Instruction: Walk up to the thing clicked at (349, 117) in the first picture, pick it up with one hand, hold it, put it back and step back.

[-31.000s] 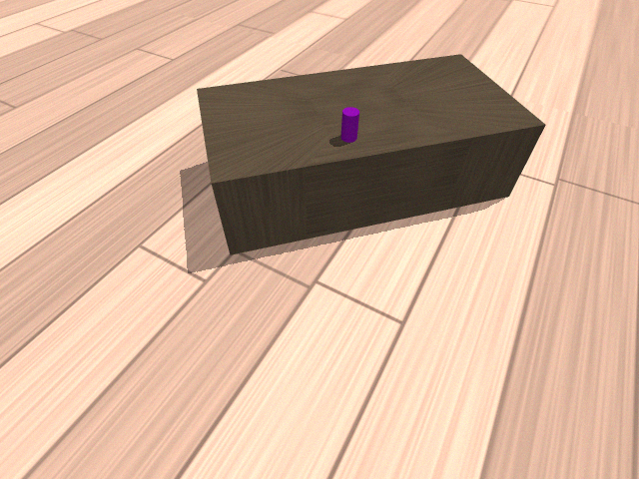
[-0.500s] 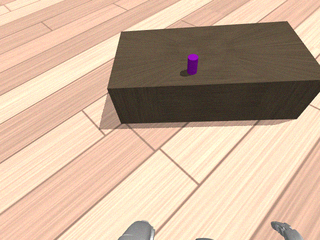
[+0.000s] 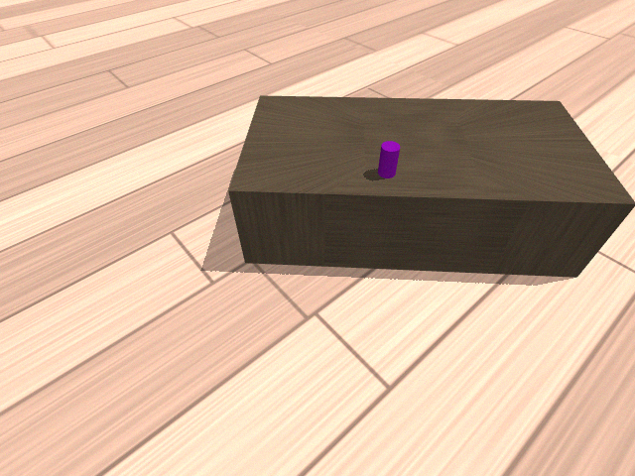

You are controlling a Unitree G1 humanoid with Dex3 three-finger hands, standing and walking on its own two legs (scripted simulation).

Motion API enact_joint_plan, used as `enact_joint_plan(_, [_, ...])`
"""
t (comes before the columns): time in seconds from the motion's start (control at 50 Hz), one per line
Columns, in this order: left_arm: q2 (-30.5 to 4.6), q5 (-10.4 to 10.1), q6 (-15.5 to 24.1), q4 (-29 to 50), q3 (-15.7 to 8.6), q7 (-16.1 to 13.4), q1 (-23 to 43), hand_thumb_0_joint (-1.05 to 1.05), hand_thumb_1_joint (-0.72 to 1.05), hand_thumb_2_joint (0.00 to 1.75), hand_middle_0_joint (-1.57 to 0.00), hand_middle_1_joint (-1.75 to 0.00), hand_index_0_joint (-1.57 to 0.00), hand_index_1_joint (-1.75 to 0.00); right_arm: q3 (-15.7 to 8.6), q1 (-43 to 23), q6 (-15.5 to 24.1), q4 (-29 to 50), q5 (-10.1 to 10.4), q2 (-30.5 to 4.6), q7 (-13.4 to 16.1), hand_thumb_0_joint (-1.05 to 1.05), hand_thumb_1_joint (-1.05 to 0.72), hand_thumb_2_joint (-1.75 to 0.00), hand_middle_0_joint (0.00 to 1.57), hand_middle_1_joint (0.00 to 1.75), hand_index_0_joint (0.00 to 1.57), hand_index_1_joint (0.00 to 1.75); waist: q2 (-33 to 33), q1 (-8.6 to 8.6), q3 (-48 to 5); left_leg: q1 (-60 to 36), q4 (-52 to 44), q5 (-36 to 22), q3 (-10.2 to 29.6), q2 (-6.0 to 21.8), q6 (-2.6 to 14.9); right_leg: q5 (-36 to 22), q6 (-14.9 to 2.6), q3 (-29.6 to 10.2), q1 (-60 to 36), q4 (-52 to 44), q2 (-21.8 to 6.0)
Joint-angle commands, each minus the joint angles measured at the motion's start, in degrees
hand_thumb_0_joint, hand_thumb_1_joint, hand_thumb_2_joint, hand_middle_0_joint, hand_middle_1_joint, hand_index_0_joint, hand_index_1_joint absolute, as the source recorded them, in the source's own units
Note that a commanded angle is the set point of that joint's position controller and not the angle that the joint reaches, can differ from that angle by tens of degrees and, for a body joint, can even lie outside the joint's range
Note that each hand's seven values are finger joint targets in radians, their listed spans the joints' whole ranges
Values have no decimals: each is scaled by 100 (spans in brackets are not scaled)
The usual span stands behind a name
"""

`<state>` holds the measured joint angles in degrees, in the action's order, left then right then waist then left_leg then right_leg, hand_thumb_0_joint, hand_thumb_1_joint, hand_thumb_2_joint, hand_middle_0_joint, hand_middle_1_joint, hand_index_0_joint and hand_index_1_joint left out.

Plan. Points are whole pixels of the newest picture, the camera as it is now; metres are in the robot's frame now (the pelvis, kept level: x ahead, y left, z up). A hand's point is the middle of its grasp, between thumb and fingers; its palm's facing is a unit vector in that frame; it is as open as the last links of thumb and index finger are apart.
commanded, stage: step back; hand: right
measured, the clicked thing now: (388, 160) +1.12 -0.24 -0.32
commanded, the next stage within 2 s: stand in 0.54 s
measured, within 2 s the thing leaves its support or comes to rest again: neither
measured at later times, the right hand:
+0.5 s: hand out of the picture +0.14 -0.21 -0.15, palm faces +0.00 +0.94 -0.33, open 7.4 cm
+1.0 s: hand out of the picture +0.13 -0.23 -0.13, palm faces +0.01 +0.94 -0.34, open 7.4 cm
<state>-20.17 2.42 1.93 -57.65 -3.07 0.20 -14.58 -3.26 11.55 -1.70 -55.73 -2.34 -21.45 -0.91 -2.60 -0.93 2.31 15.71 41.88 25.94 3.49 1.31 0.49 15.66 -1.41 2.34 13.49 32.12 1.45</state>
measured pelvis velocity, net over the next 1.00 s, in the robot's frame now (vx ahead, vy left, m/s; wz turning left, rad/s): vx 0.04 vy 0.02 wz -0.01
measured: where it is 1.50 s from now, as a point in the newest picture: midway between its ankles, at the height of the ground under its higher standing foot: outside the picture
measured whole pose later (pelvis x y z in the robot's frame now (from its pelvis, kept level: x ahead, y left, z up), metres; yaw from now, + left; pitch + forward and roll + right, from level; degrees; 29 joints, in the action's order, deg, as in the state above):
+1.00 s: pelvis +0.04 +0.02 +0.02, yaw -1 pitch -3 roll +0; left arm -19.7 0.6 0.8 -64.6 0.1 0.1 -4.3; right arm -0.8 3.6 0.4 -63.6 -0.6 -20.1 -0.4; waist -0.3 0.5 4.1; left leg 6.5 20.0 10.4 -0.7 2.4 -1.8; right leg 11.5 1.0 0.3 5.2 19.9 -1.0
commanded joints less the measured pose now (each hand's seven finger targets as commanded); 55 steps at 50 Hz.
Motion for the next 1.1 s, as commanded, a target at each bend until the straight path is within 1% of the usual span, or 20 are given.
enact_joint_plan(0.0, [-1781,-17,236,619,-462,-138,577,0,90,90,-20,-30,-20,-30,-282,-174,200,414,71,-1207,25,0,-90,-90,20,30,20,30,574,33,605,1183,784,401,344,175,49,2073,-1162,-2822,231,-1843,-2099])
enact_joint_plan(0.04, [-1622,-9,256,515,-407,-133,414,0,90,90,-20,-30,-20,-30,-240,-230,242,362,75,-1017,1,0,-90,-90,20,30,20,30,765,-35,318,969,337,148,161,184,19,1048,-943,-2114,12,-1613,-1767])
enact_joint_plan(0.1, [-1665,-36,202,535,-369,-84,588,0,90,90,-20,-30,-20,-30,-253,-90,267,276,54,-965,-27,0,-90,-90,20,30,20,30,1019,22,69,224,-389,-149,-280,61,-42,593,-781,-1525,392,-1322,-1510])
enact_joint_plan(0.16, [-1336,-93,100,653,-204,-48,848,0,90,90,-20,-30,-20,-30,-326,249,332,45,9,-949,55,0,-90,-90,20,30,20,30,768,298,-252,-944,-1731,-1180,-367,-90,-9,-105,-415,-814,789,-330,-1067])
enact_joint_plan(0.18, [-1085,-125,86,682,-128,-39,744,0,90,90,-20,-30,-20,-30,-377,274,370,47,-30,-1164,100,0,-90,-90,20,30,20,30,191,295,-467,-1232,-2068,-1180,449,471,145,-438,-246,-532,980,347,-777])
enact_joint_plan(0.2, [-828,-218,50,655,-38,-36,586,0,90,90,-20,-30,-20,-30,-360,-38,414,167,-31,-1396,130,0,-90,-90,20,30,20,30,-530,114,-491,-1175,-2564,-862,1796,1382,525,288,37,-214,1306,900,-223])
enact_joint_plan(0.22, [-1169,-212,-6,488,-133,-77,535,0,90,90,-20,-30,-20,-30,-352,-368,405,264,-10,-1613,120,0,-90,-90,20,30,20,30,-443,63,-356,-416,-2584,-263,2046,1784,1017,1438,58,-315,874,1104,-296])
enact_joint_plan(0.24, [-1276,-202,-1,376,-145,-69,422,0,90,90,-20,-30,-20,-30,-339,-674,376,257,39,-1607,104,0,-90,-90,20,30,20,30,-308,-64,-196,143,-2464,-62,1664,1685,1106,1323,30,-336,241,782,-436])
enact_joint_plan(0.26, [-1239,-186,50,309,-120,-58,391,0,90,90,-20,-30,-20,-30,-271,-836,337,250,15,-1451,87,0,-90,-90,20,30,20,30,-197,-147,-143,127,-2212,-465,1075,1313,846,1040,-3,-263,-2,4,-388])
enact_joint_plan(0.3, [-1293,-169,139,192,-156,-92,325,0,90,90,-20,-30,-20,-30,-162,-911,358,253,86,-1099,107,0,-90,-90,20,30,20,30,-73,-200,-364,75,-1468,-2379,257,718,295,-1118,-54,-649,-591,-505,-599])
enact_joint_plan(0.32, [-1388,-191,143,172,-195,-110,306,0,90,90,-20,-30,-20,-30,-149,-814,373,221,128,-1061,118,0,-90,-90,20,30,20,30,-19,-153,-448,92,-1110,-2679,-11,485,153,-1758,-113,-829,-794,-537,-750])
enact_joint_plan(0.34, [-1478,-195,152,190,-204,-132,389,0,90,90,-20,-30,-20,-30,-143,-692,371,149,138,-1035,129,0,-90,-90,20,30,20,30,27,-62,-579,95,-1005,-2612,-97,381,83,-1773,-214,-1048,-820,-522,-912])
enact_joint_plan(0.38, [-1548,-188,134,277,-163,-130,804,0,90,90,-20,-30,-20,-30,-153,-499,346,-17,100,-1013,132,0,-90,-90,20,30,20,30,159,128,-463,-383,-1360,-2223,-39,419,139,-1452,-285,-1100,-275,-432,-1014])
enact_joint_plan(0.44, [-1304,-221,98,214,-92,-143,882,0,90,90,-20,-30,-20,-30,-179,-668,385,-119,146,-1153,151,0,-90,-90,20,30,20,30,47,24,-614,-610,-1450,-3471,141,685,275,-1977,-92,-538,-497,-181,-678])
enact_joint_plan(0.5, [-1365,-213,104,112,-95,-173,760,0,90,90,-20,-30,-20,-30,-172,-732,362,-143,180,-1073,181,0,-90,-90,20,30,20,30,252,0,-861,-816,-1141,-4114,-141,609,276,-2680,-99,-559,-740,-123,-736])
enact_joint_plan(0.56, [-1225,-248,44,6,-5,-152,881,0,90,90,-20,-30,-20,-30,-103,-592,420,-232,226,-1186,185,0,-90,-90,20,30,20,30,252,83,-795,-986,-1520,-4791,94,713,218,-3029,5,-562,-881,-296,-760])
enact_joint_plan(0.72, [-1210,-221,-12,-137,35,-111,1244,0,90,90,-20,-30,-20,-30,-1,-1070,361,-274,220,-1014,151,0,-90,-90,20,30,20,30,146,81,-655,-1081,-2049,-3410,-20,619,67,-2227,64,-634,-978,-1042,-843])
enact_joint_plan(0.9, [-1227,-194,36,-342,46,-77,1328,0,90,90,-20,-30,-20,-30,26,-1153,357,-415,217,-1032,103,0,-90,-90,20,30,20,30,233,122,-541,-1210,-2347,-2749,-22,650,21,-1841,91,-698,-954,-1500,-899])
enact_joint_plan(0.96, [-1250,-184,20,-384,45,-66,1360,0,90,90,-20,-30,-20,-30,36,-1104,327,-463,196,-1012,96,0,-90,-90,20,30,20,30,291,149,-247,-971,-2553,-1948,-8,590,-12,-1128,89,-741,-750,-1715,-871])
enact_joint_plan(1.08, [-1236,-175,23,-455,42,-34,1275,0,90,90,-20,-30,-20,-30,35,-1025,345,-520,170,-1037,65,0,-90,-90,20,30,20,30,266,124,-194,-917,-2665,-1505,61,608,-13,-469,80,-770,-552,-1834,-859])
